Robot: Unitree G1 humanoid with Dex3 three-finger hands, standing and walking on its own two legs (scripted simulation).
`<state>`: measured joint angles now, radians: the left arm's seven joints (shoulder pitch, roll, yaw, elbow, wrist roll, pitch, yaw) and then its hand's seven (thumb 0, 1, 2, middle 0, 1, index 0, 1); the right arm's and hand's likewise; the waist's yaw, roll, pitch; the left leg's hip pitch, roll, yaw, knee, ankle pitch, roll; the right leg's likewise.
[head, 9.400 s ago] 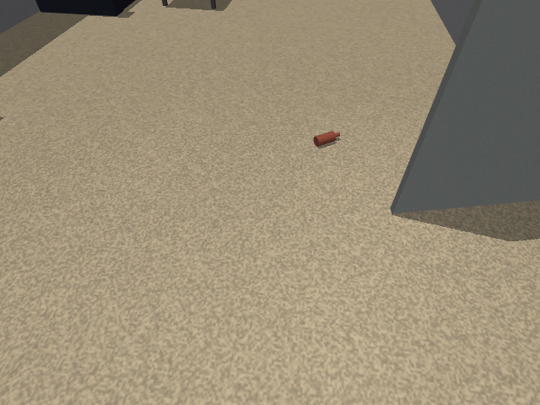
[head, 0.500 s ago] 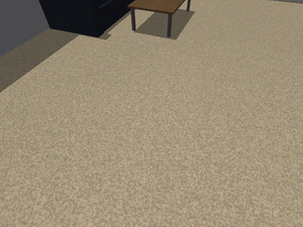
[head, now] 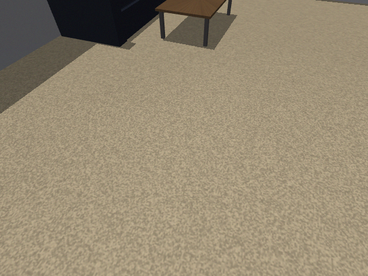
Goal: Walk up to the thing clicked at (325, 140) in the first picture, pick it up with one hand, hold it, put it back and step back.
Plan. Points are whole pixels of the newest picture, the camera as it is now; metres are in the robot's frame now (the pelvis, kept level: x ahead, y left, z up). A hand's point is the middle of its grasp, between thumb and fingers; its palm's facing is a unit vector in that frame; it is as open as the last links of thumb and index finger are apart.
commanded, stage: stand
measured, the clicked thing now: out of the picture +0.17 -0.67 -0.75
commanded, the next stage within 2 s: walk up in 0.76 s
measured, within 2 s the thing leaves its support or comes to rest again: neither
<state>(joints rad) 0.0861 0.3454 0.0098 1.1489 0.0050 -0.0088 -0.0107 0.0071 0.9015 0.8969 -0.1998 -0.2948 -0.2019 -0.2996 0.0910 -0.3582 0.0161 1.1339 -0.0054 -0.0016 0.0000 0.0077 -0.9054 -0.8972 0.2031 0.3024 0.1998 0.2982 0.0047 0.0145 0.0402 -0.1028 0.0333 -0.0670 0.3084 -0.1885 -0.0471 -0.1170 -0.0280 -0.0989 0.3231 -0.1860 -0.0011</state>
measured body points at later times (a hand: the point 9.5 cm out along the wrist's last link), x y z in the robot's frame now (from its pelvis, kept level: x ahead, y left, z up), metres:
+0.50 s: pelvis +0.00 +0.00 +0.00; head +0.02 +0.00 +0.45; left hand +0.08 +0.31 -0.13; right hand +0.07 -0.30 -0.14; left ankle -0.01 +0.15 -0.75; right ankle -0.01 -0.11 -0.75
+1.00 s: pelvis +0.04 +0.04 -0.01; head +0.04 +0.05 +0.44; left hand +0.06 +0.38 -0.13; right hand +0.14 -0.29 -0.11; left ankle +0.10 +0.18 -0.73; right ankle -0.01 -0.11 -0.75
